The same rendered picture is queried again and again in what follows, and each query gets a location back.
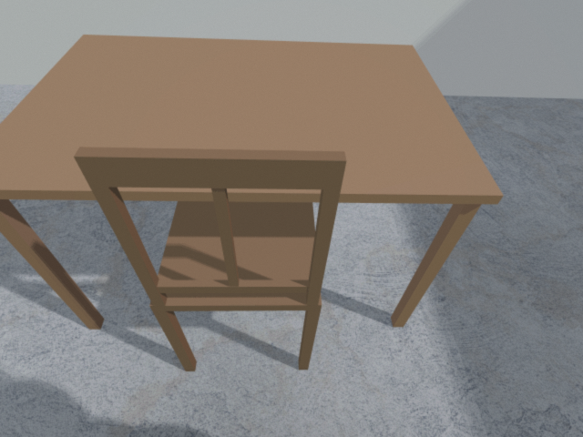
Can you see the table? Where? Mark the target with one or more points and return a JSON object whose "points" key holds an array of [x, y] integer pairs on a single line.
{"points": [[377, 103]]}

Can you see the chair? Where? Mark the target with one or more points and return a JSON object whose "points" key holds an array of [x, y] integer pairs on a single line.
{"points": [[221, 255]]}

